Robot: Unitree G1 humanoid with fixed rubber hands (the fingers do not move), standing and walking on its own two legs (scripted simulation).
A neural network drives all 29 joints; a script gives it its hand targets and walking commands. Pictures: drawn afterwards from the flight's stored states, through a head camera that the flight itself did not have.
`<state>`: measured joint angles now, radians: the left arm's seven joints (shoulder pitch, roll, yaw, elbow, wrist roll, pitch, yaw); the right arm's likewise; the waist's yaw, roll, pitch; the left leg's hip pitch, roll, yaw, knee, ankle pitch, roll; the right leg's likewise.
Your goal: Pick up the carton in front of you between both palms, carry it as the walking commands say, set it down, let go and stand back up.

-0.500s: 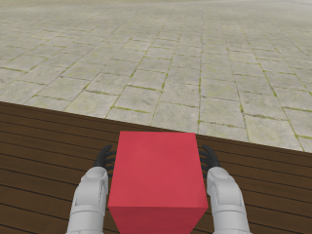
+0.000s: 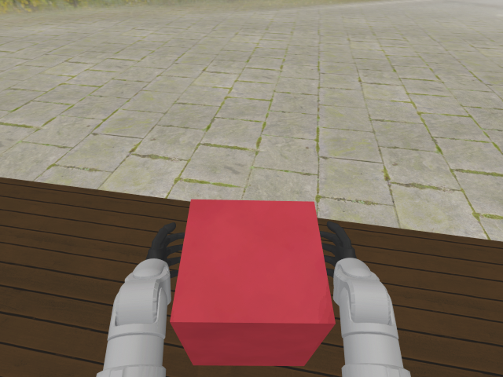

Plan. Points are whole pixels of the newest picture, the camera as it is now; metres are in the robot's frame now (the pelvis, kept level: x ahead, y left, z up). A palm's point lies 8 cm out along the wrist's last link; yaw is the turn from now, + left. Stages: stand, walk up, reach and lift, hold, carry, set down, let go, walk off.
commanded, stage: carry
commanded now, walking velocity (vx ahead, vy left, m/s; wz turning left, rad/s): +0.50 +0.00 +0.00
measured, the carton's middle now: (250, 287) +0.31 +0.01 +0.00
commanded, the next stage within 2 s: none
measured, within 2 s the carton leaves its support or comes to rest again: neither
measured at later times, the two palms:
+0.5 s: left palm (175, 198) +0.44 +0.16 +0.09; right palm (330, 205) +0.43 -0.14 +0.09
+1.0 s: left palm (216, 122) +0.74 +0.12 +0.10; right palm (326, 123) +0.76 -0.18 +0.09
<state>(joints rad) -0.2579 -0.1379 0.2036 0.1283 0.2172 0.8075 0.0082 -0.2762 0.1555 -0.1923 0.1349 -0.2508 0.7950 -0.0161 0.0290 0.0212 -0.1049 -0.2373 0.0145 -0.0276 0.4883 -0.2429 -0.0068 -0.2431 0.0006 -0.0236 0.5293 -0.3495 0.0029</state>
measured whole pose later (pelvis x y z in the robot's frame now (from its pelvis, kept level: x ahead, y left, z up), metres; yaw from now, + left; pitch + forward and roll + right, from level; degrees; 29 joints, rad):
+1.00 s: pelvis +0.52 -0.04 +0.01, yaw +2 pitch +5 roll +2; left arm 0.09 -0.14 0.04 -0.47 0.01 1.10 0.14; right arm 0.09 0.14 -0.03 -0.49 -0.05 1.09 -0.13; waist 0.04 0.01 -0.14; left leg -0.61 0.13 0.11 0.84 -0.15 -0.01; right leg -0.16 -0.05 -0.25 0.29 -0.21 -0.05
